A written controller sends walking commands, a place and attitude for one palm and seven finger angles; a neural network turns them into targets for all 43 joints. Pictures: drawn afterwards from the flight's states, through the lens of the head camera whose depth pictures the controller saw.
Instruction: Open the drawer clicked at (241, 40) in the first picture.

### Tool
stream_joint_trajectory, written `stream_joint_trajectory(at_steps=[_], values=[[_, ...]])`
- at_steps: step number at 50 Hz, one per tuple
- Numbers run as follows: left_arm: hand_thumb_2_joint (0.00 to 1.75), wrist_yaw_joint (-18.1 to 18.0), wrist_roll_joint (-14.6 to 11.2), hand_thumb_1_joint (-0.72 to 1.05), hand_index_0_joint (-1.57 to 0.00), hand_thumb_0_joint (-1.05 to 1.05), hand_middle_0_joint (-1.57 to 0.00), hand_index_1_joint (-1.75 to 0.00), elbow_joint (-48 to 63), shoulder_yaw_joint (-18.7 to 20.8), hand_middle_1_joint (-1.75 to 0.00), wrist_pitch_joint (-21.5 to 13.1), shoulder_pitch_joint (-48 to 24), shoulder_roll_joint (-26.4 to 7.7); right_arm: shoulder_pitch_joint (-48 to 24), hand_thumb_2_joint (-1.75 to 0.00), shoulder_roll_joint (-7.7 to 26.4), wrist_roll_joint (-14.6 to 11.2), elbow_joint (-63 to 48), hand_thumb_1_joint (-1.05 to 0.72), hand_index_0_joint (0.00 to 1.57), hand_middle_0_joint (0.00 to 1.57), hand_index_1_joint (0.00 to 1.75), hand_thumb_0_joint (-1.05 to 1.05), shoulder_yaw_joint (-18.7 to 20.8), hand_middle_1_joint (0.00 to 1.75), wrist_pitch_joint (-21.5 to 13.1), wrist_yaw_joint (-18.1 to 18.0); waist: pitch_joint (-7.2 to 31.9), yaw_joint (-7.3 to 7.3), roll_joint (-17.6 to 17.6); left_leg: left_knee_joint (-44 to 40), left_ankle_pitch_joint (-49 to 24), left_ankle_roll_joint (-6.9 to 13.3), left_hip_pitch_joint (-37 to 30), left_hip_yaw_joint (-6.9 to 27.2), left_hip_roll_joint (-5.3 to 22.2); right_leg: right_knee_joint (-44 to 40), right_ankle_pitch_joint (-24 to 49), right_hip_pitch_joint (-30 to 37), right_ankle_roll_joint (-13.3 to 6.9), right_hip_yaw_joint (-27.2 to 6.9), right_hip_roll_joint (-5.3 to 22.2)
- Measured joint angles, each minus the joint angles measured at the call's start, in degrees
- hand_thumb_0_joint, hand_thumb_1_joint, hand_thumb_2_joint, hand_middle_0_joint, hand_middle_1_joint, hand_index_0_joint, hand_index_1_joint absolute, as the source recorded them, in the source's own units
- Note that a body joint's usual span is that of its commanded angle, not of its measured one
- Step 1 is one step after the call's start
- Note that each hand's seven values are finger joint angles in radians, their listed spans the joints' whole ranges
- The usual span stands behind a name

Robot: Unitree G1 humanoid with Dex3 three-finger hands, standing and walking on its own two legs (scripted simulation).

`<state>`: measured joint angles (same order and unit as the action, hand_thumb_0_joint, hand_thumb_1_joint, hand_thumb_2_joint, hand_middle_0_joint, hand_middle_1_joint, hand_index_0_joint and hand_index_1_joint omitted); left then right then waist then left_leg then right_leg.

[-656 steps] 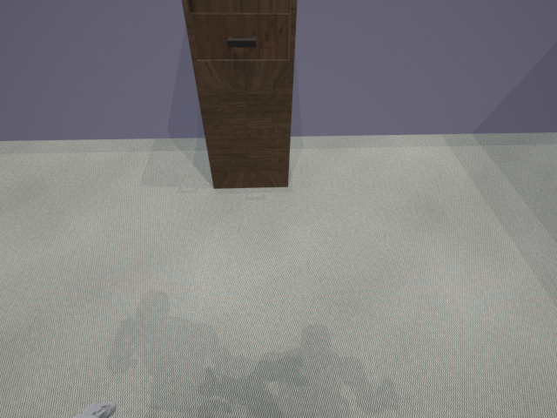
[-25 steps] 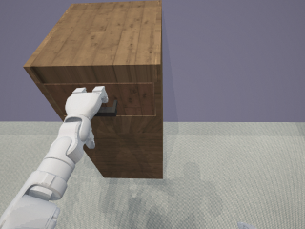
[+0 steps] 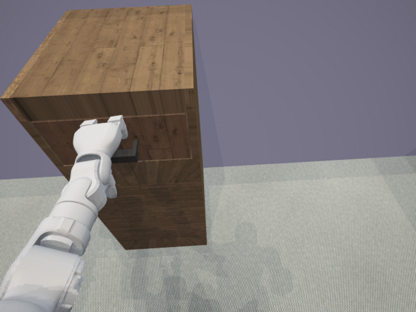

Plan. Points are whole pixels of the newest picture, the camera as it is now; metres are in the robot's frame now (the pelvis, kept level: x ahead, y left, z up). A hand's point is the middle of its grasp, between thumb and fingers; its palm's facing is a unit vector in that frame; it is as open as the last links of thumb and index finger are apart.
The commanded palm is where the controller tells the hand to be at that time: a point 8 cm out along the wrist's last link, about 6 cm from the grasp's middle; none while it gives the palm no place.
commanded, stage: move the hooked fingers above the handle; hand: left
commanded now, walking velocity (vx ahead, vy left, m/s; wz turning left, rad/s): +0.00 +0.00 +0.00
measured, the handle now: (117, 150) +0.49 +0.23 +0.01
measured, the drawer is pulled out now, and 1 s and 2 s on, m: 0.00 0.00 0.00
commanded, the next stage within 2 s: none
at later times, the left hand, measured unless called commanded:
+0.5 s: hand (128, 140) +0.45 +0.17 +0.09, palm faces +0.07 -0.03 -1.00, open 13.4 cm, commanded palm +0.41 +0.22 +0.12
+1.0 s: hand (114, 146) +0.44 +0.20 +0.07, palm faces +0.12 -0.08 -0.99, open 13.8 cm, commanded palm +0.41 +0.22 +0.12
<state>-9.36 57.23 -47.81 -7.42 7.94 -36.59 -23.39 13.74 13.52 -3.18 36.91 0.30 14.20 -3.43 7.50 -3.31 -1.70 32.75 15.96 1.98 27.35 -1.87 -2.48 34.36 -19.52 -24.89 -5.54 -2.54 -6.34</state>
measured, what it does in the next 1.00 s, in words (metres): stands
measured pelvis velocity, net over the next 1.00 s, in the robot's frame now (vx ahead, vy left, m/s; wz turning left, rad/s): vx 0.00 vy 0.03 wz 0.05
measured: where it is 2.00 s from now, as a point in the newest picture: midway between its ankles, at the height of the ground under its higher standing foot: outside the picture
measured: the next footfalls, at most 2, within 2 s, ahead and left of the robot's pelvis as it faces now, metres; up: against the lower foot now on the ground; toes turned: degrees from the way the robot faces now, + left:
none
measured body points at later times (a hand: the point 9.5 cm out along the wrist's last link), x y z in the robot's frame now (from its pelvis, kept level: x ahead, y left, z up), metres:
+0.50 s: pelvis -0.01 +0.02 +0.00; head +0.02 -0.01 +0.45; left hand +0.44 +0.17 +0.14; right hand +0.08 -0.22 -0.14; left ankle +0.00 +0.10 -0.73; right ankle -0.04 -0.06 -0.73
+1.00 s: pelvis +0.00 +0.03 -0.01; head +0.05 +0.02 +0.44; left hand +0.43 +0.20 +0.13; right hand +0.08 -0.24 -0.14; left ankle +0.00 +0.10 -0.73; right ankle -0.04 -0.06 -0.73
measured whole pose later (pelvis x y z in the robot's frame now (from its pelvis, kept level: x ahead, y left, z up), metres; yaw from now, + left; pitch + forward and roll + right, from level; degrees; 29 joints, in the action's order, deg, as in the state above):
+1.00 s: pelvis +0.00 +0.03 -0.01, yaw +3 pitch +12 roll +0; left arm -18.0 57.1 -43.7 -12.2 -1.2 -40.3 -20.7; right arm 15.0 15.3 -1.9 40.9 4.1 9.8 -1.1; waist 7.5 -2.2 -2.8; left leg 38.9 18.0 3.8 33.2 0.4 -4.3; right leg 38.1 -21.7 -28.8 -3.8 0.3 -4.7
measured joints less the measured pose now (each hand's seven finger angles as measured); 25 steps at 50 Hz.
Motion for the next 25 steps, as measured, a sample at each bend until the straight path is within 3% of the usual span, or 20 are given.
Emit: stream_joint_trajectory(at_steps=[6, 9, 11, 15, 18, 21, 25], values=[[0.30, 2.7, -0.7, -0.49, -0.33, 0.00, -0.33, -1.22, 5.9, -3.6, -1.21, -8.0, 2.3, -1.8, 1.7, -0.90, 1.5, 0.6, -0.7, -0.90, 0.20, 0.20, 0.30, 0.00, 2.6, 0.30, -2.3, -0.4, -1.7, 1.35, -0.3, 1.5, -0.1, 0.2, 1.2, 2.2, -0.6, -0.2, 0.1, 0.2, 0.0, 2.3, 0.4], [0.30, 0.2, -0.6, -0.49, -0.33, 0.00, -0.32, -1.21, 8.1, -6.2, -1.21, -11.8, 1.4, -0.2, 1.6, -0.90, 2.1, 0.9, 0.6, -0.90, 0.20, 0.20, 0.30, 0.00, 3.6, 0.30, -3.5, -0.1, -1.9, 1.88, -0.8, 3.1, 0.3, 0.5, 2.5, 3.0, -1.2, 1.2, -0.6, -0.8, 0.3, 3.3, 1.0], [0.30, -2.4, -0.4, -0.49, -0.33, 0.00, -0.32, -1.21, 7.4, -7.0, -1.20, -12.6, -0.4, 1.5, 1.0, -0.90, 2.2, 0.9, 1.6, -0.91, 0.20, 0.20, 0.30, 0.00, 3.7, 0.30, -4.1, 0.4, -1.8, 1.72, -0.9, 4.1, 0.6, 0.7, 3.6, 3.1, -1.5, 2.3, -1.2, -1.8, 0.6, 3.6, 1.3], [0.30, -7.8, 0.7, -0.49, -0.33, 0.00, -0.32, -1.21, 3.4, -4.4, -1.20, -9.2, -4.4, 3.3, -0.6, -0.90, 1.2, 1.0, 2.4, -0.91, 0.20, 0.19, 0.30, 0.00, 2.4, 0.30, -4.2, 1.3, -0.9, 0.49, -0.7, 4.9, 1.0, 1.0, 5.2, 1.9, -1.4, 3.9, -1.6, -4.1, 0.9, 2.4, 1.3], [0.30, -10.0, 1.3, -0.49, -0.34, 0.00, -0.42, -1.22, 1.2, -3.9, -1.29, -6.0, -5.6, 4.7, -0.2, -0.90, 0.4, 1.0, 2.3, -0.91, 0.20, 0.19, 0.30, 0.00, 1.6, 0.30, -3.3, 1.8, 0.2, 0.58, -1.0, 4.5, 1.0, 1.1, 5.4, 1.0, -1.1, 3.7, -1.3, -4.6, 1.0, 1.5, 1.1], [0.30, -9.7, 2.2, -0.49, -0.37, 0.00, -0.43, -1.28, -0.7, -4.1, -1.30, -2.5, -6.2, 6.0, 0.1, -0.90, -0.1, 0.7, 2.5, -0.91, 0.20, 0.20, 0.30, 0.00, 0.5, 0.30, -1.5, 1.9, 1.0, 0.66, -1.5, 3.5, 0.8, 1.2, 4.3, 0.2, -0.9, 2.9, -0.9, -3.7, 1.2, 0.6, 0.9], [0.30, -6.6, 1.4, -0.49, -0.37, 0.00, -0.41, -1.31, -2.8, -4.2, -1.27, 1.1, -7.1, 6.3, 0.1, -0.90, -1.0, -0.2, 2.0, -0.90, 0.20, 0.20, 0.30, 0.00, -1.0, 0.30, 0.3, 0.8, 1.0, -0.07, -1.3, 1.6, 0.1, 1.2, 1.8, -0.4, -0.6, 1.3, -0.1, -1.6, 1.3, -0.2, 0.7]])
